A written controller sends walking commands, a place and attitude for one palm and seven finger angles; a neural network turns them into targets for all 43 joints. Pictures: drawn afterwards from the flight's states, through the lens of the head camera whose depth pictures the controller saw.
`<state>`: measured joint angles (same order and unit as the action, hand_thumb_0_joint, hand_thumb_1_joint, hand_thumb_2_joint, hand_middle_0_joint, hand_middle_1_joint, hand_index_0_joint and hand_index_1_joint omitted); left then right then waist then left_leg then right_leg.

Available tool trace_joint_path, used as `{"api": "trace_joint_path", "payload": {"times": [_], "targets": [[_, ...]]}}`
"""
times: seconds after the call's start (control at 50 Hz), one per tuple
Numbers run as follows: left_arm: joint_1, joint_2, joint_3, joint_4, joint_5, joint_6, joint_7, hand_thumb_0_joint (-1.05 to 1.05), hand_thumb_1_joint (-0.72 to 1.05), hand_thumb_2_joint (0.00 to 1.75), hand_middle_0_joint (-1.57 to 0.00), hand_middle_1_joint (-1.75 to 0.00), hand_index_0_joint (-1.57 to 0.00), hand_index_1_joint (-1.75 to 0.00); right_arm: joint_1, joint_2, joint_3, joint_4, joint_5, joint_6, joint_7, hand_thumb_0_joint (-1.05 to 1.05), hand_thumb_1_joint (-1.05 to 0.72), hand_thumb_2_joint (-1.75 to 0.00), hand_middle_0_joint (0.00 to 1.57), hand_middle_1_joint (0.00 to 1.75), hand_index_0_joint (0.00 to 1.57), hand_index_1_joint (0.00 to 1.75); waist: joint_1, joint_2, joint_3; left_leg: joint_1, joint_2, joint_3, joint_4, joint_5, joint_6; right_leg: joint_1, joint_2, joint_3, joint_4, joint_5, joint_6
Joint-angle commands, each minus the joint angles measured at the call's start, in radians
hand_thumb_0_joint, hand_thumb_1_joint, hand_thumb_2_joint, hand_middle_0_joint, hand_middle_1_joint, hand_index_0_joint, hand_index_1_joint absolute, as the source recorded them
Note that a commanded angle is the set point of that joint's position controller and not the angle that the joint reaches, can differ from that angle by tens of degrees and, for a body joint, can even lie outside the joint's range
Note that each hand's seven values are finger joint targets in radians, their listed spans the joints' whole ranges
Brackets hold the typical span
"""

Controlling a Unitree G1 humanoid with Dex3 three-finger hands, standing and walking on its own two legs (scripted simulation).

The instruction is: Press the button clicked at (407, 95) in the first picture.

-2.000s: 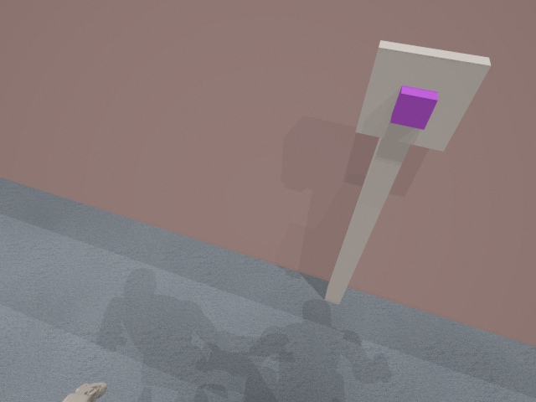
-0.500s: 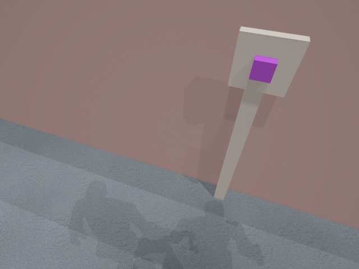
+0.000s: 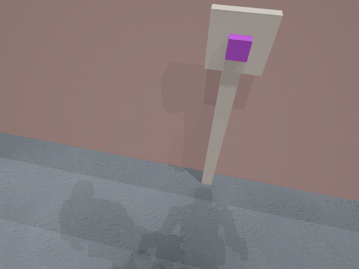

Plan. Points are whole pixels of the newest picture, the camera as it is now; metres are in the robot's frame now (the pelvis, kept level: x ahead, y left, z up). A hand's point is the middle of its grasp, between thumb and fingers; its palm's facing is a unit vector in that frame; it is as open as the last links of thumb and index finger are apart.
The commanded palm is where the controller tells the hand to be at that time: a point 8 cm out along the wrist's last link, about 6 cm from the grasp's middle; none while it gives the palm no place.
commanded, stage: turn to face it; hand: left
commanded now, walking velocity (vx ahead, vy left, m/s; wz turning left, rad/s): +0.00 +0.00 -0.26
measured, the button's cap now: (238, 47) +0.64 -0.12 +0.16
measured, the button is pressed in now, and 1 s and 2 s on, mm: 0 0 0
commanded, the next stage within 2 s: take the last steps up to it in 0.18 s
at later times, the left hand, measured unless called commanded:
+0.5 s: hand out of the picture +0.05 +0.18 -0.16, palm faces -0.10 -0.97 -0.22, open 7.4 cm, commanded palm none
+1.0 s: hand (144, 253) +0.18 +0.11 -0.16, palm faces -0.31 -0.94 -0.13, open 7.4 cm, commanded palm none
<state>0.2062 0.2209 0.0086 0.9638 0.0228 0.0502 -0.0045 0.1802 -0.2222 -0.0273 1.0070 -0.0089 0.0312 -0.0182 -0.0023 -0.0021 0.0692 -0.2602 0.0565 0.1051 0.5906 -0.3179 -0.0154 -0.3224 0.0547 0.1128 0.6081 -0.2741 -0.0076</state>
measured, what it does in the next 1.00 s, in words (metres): steps on the spot, turning right: left foot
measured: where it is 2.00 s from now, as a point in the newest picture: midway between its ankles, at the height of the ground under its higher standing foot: outside the picture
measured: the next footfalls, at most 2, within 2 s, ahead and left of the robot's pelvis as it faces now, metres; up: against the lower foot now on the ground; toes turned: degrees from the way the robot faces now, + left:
left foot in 0.64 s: +0.08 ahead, +0.10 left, +0.00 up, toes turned -4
right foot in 1.10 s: +0.14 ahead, -0.25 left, +0.00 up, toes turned -23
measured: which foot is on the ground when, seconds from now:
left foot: down 0.00-0.36, up 0.38-0.62, down 0.64-1.00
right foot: down 0.00-0.64, up 0.66-1.00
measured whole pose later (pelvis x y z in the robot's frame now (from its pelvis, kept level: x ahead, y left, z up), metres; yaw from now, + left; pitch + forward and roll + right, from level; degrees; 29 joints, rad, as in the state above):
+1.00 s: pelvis +0.06 -0.05 +0.02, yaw -16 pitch +1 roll -2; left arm 0.18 0.22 0.07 1.00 0.03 0.06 -0.05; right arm 0.44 -0.13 -0.03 1.11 -0.03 -0.04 -0.04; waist -0.06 -0.03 0.05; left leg -0.10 0.15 0.18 0.40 -0.30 -0.06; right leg -0.54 -0.10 -0.06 0.82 -0.23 0.03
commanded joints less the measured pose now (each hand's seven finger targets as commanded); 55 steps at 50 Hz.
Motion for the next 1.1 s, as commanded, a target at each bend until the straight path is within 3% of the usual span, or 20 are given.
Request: {"api": "trace_joint_path", "payload": {"times": [0.0, 0.06, 0.12, 0.14, 0.26, 0.3, 0.34, 0.36, 0.44, 0.56, 0.58, 0.62, 0.64, 0.7, 0.76, 0.94, 1.02, 1.04, 1.06, 1.08], "targets": [[0.019, 0.208, 0.063, -0.077, 0.002, -0.023, 0.024, 0.00, 0.90, 0.90, -0.20, -0.30, -0.20, -0.30, 0.052, -0.105, -0.043, -0.069, 0.001, -0.025, -0.012, 0.00, -0.90, -0.90, 0.20, 0.30, 0.20, 0.30, -0.010, -0.149, -0.096, 0.016, -0.002, -0.046, 0.043, -0.045, 0.002, -0.024, -0.225, 0.294, -0.233, 0.146, -0.112], [-0.012, 0.170, 0.063, -0.092, -0.002, -0.019, 0.026, 0.00, 0.90, 0.90, -0.20, -0.30, -0.20, -0.30, 0.106, -0.100, -0.043, -0.047, 0.002, -0.036, -0.015, 0.00, -0.90, -0.90, 0.20, 0.30, 0.20, 0.30, -0.031, -0.081, -0.113, 0.119, 0.038, -0.080, -0.074, 0.023, 0.019, -0.084, -0.162, 0.203, -0.172, 0.148, -0.080], [-0.030, 0.082, 0.056, -0.108, -0.002, -0.010, 0.017, 0.00, 0.90, 0.90, -0.20, -0.30, -0.20, -0.30, 0.104, -0.169, -0.063, -0.052, -0.008, -0.048, -0.019, 0.00, -0.90, -0.90, 0.20, 0.30, 0.20, 0.30, -0.030, 0.239, -0.066, 0.088, 0.327, -0.330, -0.342, 0.064, 0.165, -0.181, -0.011, -0.079, 0.254, -0.138, 0.018], [-0.020, 0.093, 0.064, -0.101, 0.003, -0.005, 0.018, 0.00, 0.90, 0.90, -0.20, -0.30, -0.20, -0.30, 0.085, -0.152, -0.059, -0.059, -0.010, -0.050, -0.022, 0.00, -0.90, -0.90, 0.20, 0.30, 0.20, 0.30, -0.019, 0.187, -0.057, 0.028, 0.357, -0.325, -0.351, 0.128, 0.203, -0.162, -0.047, -0.061, 0.395, -0.212, 0.023], [0.051, 0.017, 0.055, -0.065, -0.001, -0.018, 0.009, 0.00, 0.90, 0.90, -0.20, -0.30, -0.20, -0.30, 0.092, -0.142, -0.059, -0.029, -0.022, -0.041, -0.021, 0.00, -0.90, -0.90, 0.20, 0.30, 0.20, 0.30, 0.004, 0.155, -0.084, 0.086, 0.256, -0.090, -0.164, 0.412, 0.146, 0.006, -0.075, -0.171, 0.063, -0.134, 0.019], [0.115, 0.040, 0.062, -0.037, 0.002, -0.026, 0.005, 0.00, 0.90, 0.90, -0.20, -0.30, -0.20, -0.30, 0.119, -0.147, -0.063, -0.017, -0.015, -0.036, -0.017, 0.00, -0.90, -0.90, 0.20, 0.30, 0.20, 0.30, 0.021, 0.087, -0.111, 0.044, 0.224, -0.043, -0.057, 0.278, 0.087, 0.148, -0.064, -0.184, -0.159, 0.043, 0.009], [0.158, 0.180, 0.087, -0.022, 0.012, -0.040, 0.015, 0.00, 0.90, 0.90, -0.20, -0.30, -0.20, -0.30, 0.091, -0.043, -0.042, -0.063, -0.006, -0.036, -0.008, 0.00, -0.90, -0.90, 0.20, 0.30, 0.20, 0.30, 0.040, -0.289, -0.077, -0.312, 0.034, 0.091, 0.263, -0.260, -0.023, 0.316, -0.366, 0.239, -0.324, 0.197, -0.138], [0.211, 0.178, 0.090, -0.021, 0.003, -0.036, 0.018, 0.00, 0.90, 0.90, -0.20, -0.30, -0.20, -0.30, -0.004, -0.068, -0.042, -0.090, -0.010, -0.022, -0.013, 0.00, -0.90, -0.90, 0.20, 0.30, 0.20, 0.30, 0.097, -0.276, -0.053, -0.323, 0.030, -0.021, 0.394, -0.310, -0.016, 0.207, -0.388, 0.306, -0.386, 0.043, -0.211], [0.053, 0.129, 0.081, -0.050, 0.011, -0.047, 0.022, 0.00, 0.90, 0.90, -0.20, -0.30, -0.20, -0.30, 0.037, -0.058, -0.045, -0.069, -0.019, -0.029, 0.003, 0.00, -0.90, -0.90, 0.20, 0.30, 0.20, 0.30, -0.006, -0.125, -0.004, -0.259, 0.046, -0.044, 0.425, -0.133, -0.017, 0.080, -0.273, 0.144, -0.373, -0.088, -0.201], [0.064, 0.130, 0.085, -0.033, 0.005, -0.041, 0.001, 0.00, 0.90, 0.90, -0.20, -0.30, -0.20, -0.30, 0.154, -0.023, -0.036, -0.040, -0.014, -0.056, -0.013, 0.00, -0.90, -0.90, 0.20, 0.30, 0.20, 0.30, -0.037, -0.119, -0.031, 0.075, -0.010, 0.034, -0.004, 0.003, -0.007, -0.057, -0.186, 0.090, -0.285, -0.119, -0.165], [0.056, 0.107, 0.080, -0.034, 0.001, -0.037, -0.004, 0.00, 0.90, 0.90, -0.20, -0.30, -0.20, -0.30, 0.225, -0.038, -0.038, -0.017, -0.012, -0.065, -0.020, 0.00, -0.90, -0.90, 0.20, 0.30, 0.20, 0.30, -0.069, -0.070, -0.040, 0.207, 0.014, 0.008, -0.110, 0.020, -0.003, -0.141, -0.147, 0.057, -0.200, -0.165, -0.132], [0.048, 0.020, 0.065, -0.083, 0.003, -0.036, -0.023, 0.00, 0.90, 0.90, -0.20, -0.30, -0.20, -0.30, 0.363, -0.218, -0.071, 0.010, -0.031, -0.077, -0.038, 0.00, -0.90, -0.90, 0.20, 0.30, 0.20, 0.30, -0.109, 0.333, -0.025, 0.293, 0.460, -0.603, -0.431, -0.324, 0.150, -0.424, 0.006, -0.133, 0.293, -0.312, -0.023], [-0.008, 0.081, 0.081, -0.092, 0.023, -0.028, -0.025, 0.00, 0.90, 0.90, -0.20, -0.30, -0.20, -0.30, 0.328, -0.216, -0.070, 0.011, -0.027, -0.077, -0.041, 0.00, -0.90, -0.90, 0.20, 0.30, 0.20, 0.30, -0.103, 0.217, 0.015, 0.165, 0.496, -0.633, -0.489, -0.399, 0.172, -0.417, -0.065, -0.039, 0.448, -0.255, -0.023], [0.045, 0.063, 0.092, -0.041, 0.027, -0.028, -0.045, 0.00, 0.90, 0.90, -0.20, -0.30, -0.20, -0.30, 0.181, -0.117, -0.037, -0.013, -0.022, -0.096, -0.042, 0.00, -0.90, -0.90, 0.20, 0.30, 0.20, 0.30, -0.011, 0.130, 0.064, 0.064, 0.352, -0.349, -0.449, -0.135, 0.123, -0.378, -0.115, -0.051, 0.573, -0.034, 0.010], [0.082, 0.020, 0.078, -0.007, 0.019, -0.017, -0.047, 0.00, 0.90, 0.90, -0.20, -0.30, -0.20, -0.30, 0.219, -0.091, -0.032, 0.013, -0.018, -0.107, -0.043, 0.00, -0.90, -0.90, 0.20, 0.30, 0.20, 0.30, -0.003, 0.150, 0.016, 0.105, 0.269, -0.134, -0.382, 0.168, 0.112, -0.344, -0.116, -0.088, 0.565, 0.055, 0.038], [-0.119, -0.013, 0.058, -0.050, 0.008, -0.026, -0.051, 0.00, 0.90, 0.90, -0.20, -0.30, -0.20, -0.30, 0.322, -0.107, -0.056, 0.076, -0.030, -0.086, -0.027, 0.00, -0.90, -0.90, 0.20, 0.30, 0.20, 0.30, -0.069, 0.212, 0.044, 0.112, 0.276, -0.036, -0.336, 0.261, 0.119, -0.228, -0.138, -0.211, 0.134, 0.014, 0.046], [0.001, 0.022, 0.073, -0.003, 0.006, -0.055, -0.046, 0.00, 0.90, 0.90, -0.20, -0.30, -0.20, -0.30, 0.280, -0.132, -0.074, 0.078, -0.026, -0.073, -0.020, 0.00, -0.90, -0.90, 0.20, 0.30, 0.20, 0.30, -0.004, 0.156, -0.057, 0.042, 0.248, -0.020, -0.161, 0.229, 0.065, 0.106, -0.068, -0.273, -0.120, 0.077, 0.012], [0.132, 0.075, 0.084, 0.043, 0.007, -0.067, -0.037, 0.00, 0.90, 0.90, -0.20, -0.30, -0.20, -0.30, 0.285, -0.116, -0.072, 0.082, -0.017, -0.074, -0.013, 0.00, -0.90, -0.90, 0.20, 0.30, 0.20, 0.30, 0.055, 0.050, -0.136, -0.034, 0.197, 0.035, 0.013, 0.225, 0.030, 0.316, -0.092, -0.239, -0.175, 0.100, -0.009], [0.249, 0.192, 0.113, 0.077, 0.012, -0.085, -0.018, 0.00, 0.90, 0.90, -0.20, -0.30, -0.20, -0.30, 0.328, -0.028, -0.051, 0.066, -0.005, -0.074, -0.003, 0.00, -0.90, -0.90, 0.20, 0.30, 0.20, 0.30, 0.090, -0.261, -0.257, -0.285, 0.086, 0.108, 0.319, -0.111, -0.013, 0.583, -0.362, 0.054, -0.232, 0.129, -0.092], [0.292, 0.232, 0.108, 0.084, -0.011, -0.085, 0.000, 0.00, 0.90, 0.90, -0.20, -0.30, -0.20, -0.30, 0.255, -0.004, -0.029, 0.018, 0.000, -0.060, -0.010, 0.00, -0.90, -0.90, 0.20, 0.30, 0.20, 0.30, 0.095, -0.239, -0.270, -0.330, 0.029, -0.012, 0.507, -0.341, -0.011, 0.498, -0.496, 0.224, -0.281, 0.390, -0.139]]}}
